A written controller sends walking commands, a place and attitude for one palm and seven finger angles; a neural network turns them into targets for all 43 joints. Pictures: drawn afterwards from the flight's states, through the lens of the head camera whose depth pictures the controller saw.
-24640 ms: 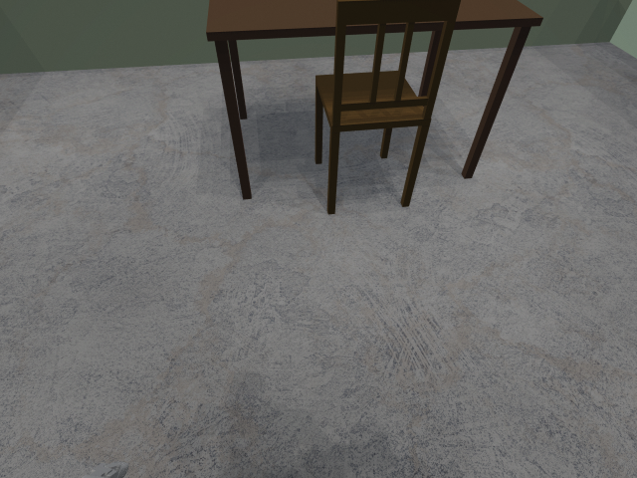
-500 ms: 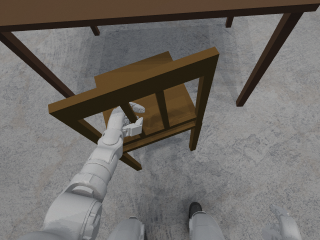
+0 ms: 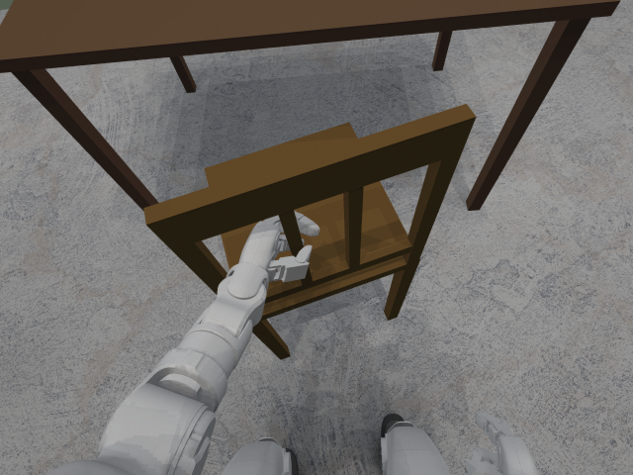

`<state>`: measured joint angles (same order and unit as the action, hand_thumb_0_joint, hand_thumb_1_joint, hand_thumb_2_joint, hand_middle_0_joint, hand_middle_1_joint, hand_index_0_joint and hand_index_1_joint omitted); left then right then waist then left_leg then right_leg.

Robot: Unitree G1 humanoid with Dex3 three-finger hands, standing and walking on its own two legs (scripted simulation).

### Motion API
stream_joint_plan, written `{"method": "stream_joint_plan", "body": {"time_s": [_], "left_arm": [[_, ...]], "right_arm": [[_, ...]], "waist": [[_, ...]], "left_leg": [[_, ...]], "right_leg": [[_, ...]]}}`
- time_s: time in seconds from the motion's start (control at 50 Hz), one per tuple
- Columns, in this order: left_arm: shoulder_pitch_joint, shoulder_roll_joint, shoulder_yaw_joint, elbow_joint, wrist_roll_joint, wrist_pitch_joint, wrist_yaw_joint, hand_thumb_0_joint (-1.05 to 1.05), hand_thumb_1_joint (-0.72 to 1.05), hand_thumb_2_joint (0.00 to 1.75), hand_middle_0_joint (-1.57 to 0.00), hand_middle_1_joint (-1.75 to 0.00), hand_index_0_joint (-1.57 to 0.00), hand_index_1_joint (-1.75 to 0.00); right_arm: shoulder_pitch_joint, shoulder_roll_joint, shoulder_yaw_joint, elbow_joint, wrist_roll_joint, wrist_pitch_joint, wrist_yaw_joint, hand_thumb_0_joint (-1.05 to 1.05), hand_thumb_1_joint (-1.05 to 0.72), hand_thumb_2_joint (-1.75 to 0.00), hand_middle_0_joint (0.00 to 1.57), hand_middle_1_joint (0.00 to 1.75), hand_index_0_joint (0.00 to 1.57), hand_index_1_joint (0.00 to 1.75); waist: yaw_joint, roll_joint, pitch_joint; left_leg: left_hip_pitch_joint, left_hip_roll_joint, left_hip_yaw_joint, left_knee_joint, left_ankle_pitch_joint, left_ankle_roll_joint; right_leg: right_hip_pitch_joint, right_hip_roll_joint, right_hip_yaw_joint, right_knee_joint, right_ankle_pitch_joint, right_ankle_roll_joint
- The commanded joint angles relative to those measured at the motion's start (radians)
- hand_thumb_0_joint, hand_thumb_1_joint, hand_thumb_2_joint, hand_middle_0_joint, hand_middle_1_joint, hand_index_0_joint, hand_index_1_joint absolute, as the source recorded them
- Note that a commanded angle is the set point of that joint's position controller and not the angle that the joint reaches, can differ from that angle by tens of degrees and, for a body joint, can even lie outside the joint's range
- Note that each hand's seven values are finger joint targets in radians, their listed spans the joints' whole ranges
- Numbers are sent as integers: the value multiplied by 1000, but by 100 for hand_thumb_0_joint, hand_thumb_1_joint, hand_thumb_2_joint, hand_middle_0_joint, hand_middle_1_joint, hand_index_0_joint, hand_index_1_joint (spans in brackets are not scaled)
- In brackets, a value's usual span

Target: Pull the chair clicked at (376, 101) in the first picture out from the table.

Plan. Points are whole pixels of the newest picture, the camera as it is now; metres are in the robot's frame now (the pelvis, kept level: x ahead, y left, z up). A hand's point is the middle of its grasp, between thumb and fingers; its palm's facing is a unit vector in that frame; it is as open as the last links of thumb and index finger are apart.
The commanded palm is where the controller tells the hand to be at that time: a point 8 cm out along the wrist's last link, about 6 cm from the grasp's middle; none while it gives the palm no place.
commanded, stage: step backward, pulling the chair out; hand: left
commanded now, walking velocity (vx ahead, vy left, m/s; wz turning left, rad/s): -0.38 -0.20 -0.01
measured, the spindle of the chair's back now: (297, 249) +0.42 +0.03 -0.09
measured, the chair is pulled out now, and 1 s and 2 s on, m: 0.28 0.37 0.48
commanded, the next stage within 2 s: none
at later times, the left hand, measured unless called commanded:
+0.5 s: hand (296, 286) +0.34 +0.03 -0.05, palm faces -0.25 -0.95 -0.20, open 5.8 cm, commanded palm +0.33 +0.08 -0.05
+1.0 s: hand (283, 328) +0.29 +0.05 -0.05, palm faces -0.24 -0.95 -0.21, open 6.0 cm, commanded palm +0.27 +0.10 -0.05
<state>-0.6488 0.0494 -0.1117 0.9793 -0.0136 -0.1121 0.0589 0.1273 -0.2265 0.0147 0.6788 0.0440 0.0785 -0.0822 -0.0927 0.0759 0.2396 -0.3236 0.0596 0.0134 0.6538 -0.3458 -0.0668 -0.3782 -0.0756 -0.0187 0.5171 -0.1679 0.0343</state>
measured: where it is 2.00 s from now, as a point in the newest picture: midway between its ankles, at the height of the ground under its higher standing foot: outside the picture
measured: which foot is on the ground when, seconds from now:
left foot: down 0.00-0.20, up 0.22-0.50, down 0.52-1.00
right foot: down 0.00-0.04, up 0.06-0.14, down 0.16-1.00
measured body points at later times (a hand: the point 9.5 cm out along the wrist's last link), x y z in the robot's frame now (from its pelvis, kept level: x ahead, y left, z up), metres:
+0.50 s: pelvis -0.05 +0.00 +0.01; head +0.08 -0.05 +0.43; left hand +0.35 +0.08 -0.03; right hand +0.04 -0.27 -0.15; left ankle -0.10 +0.17 -0.72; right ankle +0.03 -0.10 -0.73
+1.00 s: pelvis -0.10 +0.00 +0.00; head +0.01 -0.03 +0.43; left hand +0.29 +0.10 -0.03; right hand -0.01 -0.25 -0.15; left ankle -0.12 +0.15 -0.73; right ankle +0.02 -0.10 -0.73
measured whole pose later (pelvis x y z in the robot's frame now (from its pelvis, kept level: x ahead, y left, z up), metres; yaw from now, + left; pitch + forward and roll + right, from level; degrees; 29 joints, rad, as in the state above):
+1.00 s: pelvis -0.10 +0.00 +0.00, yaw +0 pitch +1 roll +2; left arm -0.61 0.10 -0.09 0.94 -0.02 -0.13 0.08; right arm 0.18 -0.23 -0.01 0.67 0.03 0.06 -0.08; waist -0.09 0.04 0.23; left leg -0.25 0.04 0.05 0.54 -0.30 -0.04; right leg -0.48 -0.03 -0.04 0.54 -0.14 -0.01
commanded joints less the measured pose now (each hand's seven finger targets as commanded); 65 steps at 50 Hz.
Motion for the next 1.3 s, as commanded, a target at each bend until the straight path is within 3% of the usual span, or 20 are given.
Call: {"method": "stream_joint_plan", "body": {"time_s": [0.0,0.04,0.12,0.16,0.18,0.2,0.26,0.42,0.52,0.58,0.64,0.68,0.72,0.76,0.88,0.96,1.04,1.08,1.12,1.28], "left_arm": [[-288,87,3,-279,-25,-104,-12,0,90,90,-50,-145,-50,-145],[-299,43,-12,-267,-1,-106,-21,0,90,90,-50,-145,-50,-145],[-238,73,22,-240,13,-106,-19,0,90,90,-50,-145,-50,-145],[-244,108,19,-243,21,-112,-25,0,90,90,-50,-145,-50,-145],[-244,140,35,-232,1,-112,-21,0,90,90,-50,-145,-50,-145],[-207,173,65,-219,-19,-108,-14,0,90,90,-50,-145,-50,-145],[-190,141,56,-207,-12,-110,1,0,90,90,-50,-145,-50,-145],[-152,147,55,-247,-27,-97,8,0,90,90,-50,-145,-50,-145],[-186,101,-5,-322,-14,-103,-3,0,90,90,-50,-145,-50,-145],[-219,88,-4,-368,15,-102,-9,0,90,90,-50,-145,-50,-145],[-211,105,23,-338,28,-103,-9,0,90,90,-50,-145,-50,-145],[-251,109,19,-339,30,-106,-9,0,90,90,-50,-145,-50,-145],[-235,174,56,-280,4,-115,-2,0,90,90,-50,-145,-50,-145],[-184,159,48,-209,-3,-97,2,0,90,90,-50,-145,-50,-145],[-181,154,52,-227,-26,-97,5,0,90,90,-50,-145,-50,-145],[-241,116,21,-285,-4,-108,4,0,90,90,-50,-145,-50,-145],[-242,129,66,-244,21,-108,4,0,90,90,-50,-145,-50,-145],[-314,124,26,-236,30,-128,-16,0,90,90,-50,-145,-50,-145],[-250,218,103,-207,-8,-123,2,0,90,90,-50,-145,-50,-145],[-121,199,102,-221,-38,-72,18,0,90,90,-50,-145,-50,-145]], "right_arm": [[97,-146,-68,-91,-8,-15,-1,0,-90,-90,20,30,20,30],[85,-121,-72,-90,-39,-25,39,0,-90,-90,20,30,20,30],[134,-114,-74,-82,-26,-45,61,0,-90,-90,20,30,20,30],[138,-100,-65,-95,-9,-51,46,0,-90,-90,20,30,20,30],[116,-98,-75,-110,11,-57,25,0,-90,-90,20,30,20,30],[97,-118,-77,-111,24,-69,16,0,-90,-90,20,30,20,30],[87,-86,-45,-70,3,-86,14,0,-90,-90,20,30,20,30],[100,-118,-53,-85,12,-48,-16,0,-90,-90,20,30,20,30],[136,-170,-91,-107,14,-12,-8,0,-90,-90,20,30,20,30],[100,-129,-84,-124,-27,-4,12,0,-90,-90,20,30,20,30],[119,-123,-82,-120,-27,-7,32,0,-90,-90,20,30,20,30],[129,-116,-85,-124,-11,-10,29,0,-90,-90,20,30,20,30],[115,-121,-88,-115,15,-24,10,0,-90,-90,20,30,20,30],[106,-103,-59,-94,8,-52,5,0,-90,-90,20,30,20,30],[130,-117,-48,-68,8,-59,-13,0,-90,-90,20,30,20,30],[93,-135,-62,-107,-35,-46,1,0,-90,-90,20,30,20,30],[170,-126,-75,-73,-24,-54,39,0,-90,-90,20,30,20,30],[163,-110,-77,-77,-16,-65,33,0,-90,-90,20,30,20,30],[117,-127,-86,-84,18,-79,12,0,-90,-90,20,30,20,30],[99,-113,-47,-85,16,-57,-9,0,-90,-90,20,30,20,30]], "waist": [[33,34,-553],[38,201,-484],[32,103,-546],[24,-137,-540],[35,-316,-520],[70,-334,-530],[59,-153,-556],[65,-239,-632],[22,-109,-633],[14,163,-589],[27,74,-537],[21,-39,-545],[42,-294,-564],[67,-240,-545],[45,-207,-600],[43,225,-474],[32,-13,-555],[15,-137,-508],[73,-264,-536],[74,-240,-616]], "left_leg": [[269,200,-119,-240,776,112],[339,276,-204,-248,929,194],[483,230,-128,-45,1112,131],[173,92,-5,88,577,48],[18,2,-24,197,-49,9],[-3,-19,-89,319,-192,8],[-41,-18,-112,248,-143,-6],[17,-4,-33,-86,-20,1],[311,122,10,-236,554,41],[373,208,-81,-214,924,92],[350,231,-79,-149,948,114],[244,152,-5,-33,724,62],[65,4,-12,181,-124,14],[9,8,-95,234,-213,21],[161,27,-3,-175,24,29],[134,299,-231,-341,561,184],[476,226,-116,-10,1144,106],[154,96,-14,109,493,29],[0,3,-88,266,-186,7],[3,-24,-58,54,-111,-4]], "right_leg": [[148,38,-38,218,84,-22],[-39,77,-17,353,-325,-28],[121,60,5,-32,-87,-54],[460,-45,77,-173,583,-79],[473,-196,168,-156,713,-155],[411,-259,202,-137,728,-171],[461,-260,164,-72,795,-223],[559,-201,117,-57,817,-147],[339,-43,11,-39,481,-21],[183,27,-17,83,132,-36],[198,51,-19,18,22,-46],[336,0,15,-84,332,-69],[375,-200,180,-183,520,-151],[319,-257,186,-167,443,-203],[307,-163,81,-110,295,-106],[124,45,3,257,-166,-20],[176,46,18,-112,106,-62],[456,-94,101,-170,685,-126],[415,-270,216,-156,651,-201],[484,-250,149,-83,752,-170]]}}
